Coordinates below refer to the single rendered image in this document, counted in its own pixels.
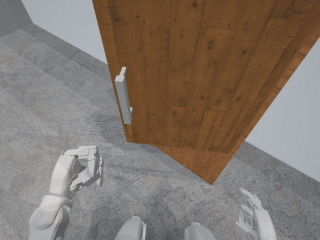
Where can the left robot shin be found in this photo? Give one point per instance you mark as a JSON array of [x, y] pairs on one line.
[[136, 217]]

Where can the left robot hand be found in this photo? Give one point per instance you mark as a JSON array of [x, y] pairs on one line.
[[63, 180]]

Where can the handle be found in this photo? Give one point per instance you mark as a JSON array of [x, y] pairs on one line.
[[121, 88]]

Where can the right robot hand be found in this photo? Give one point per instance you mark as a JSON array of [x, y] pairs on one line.
[[260, 225]]

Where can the right robot thigh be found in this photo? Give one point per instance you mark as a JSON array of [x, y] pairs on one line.
[[197, 232]]

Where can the left robot forearm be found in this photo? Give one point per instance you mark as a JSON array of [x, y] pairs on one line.
[[51, 219]]

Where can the cupboard door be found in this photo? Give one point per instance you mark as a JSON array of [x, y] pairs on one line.
[[197, 71]]

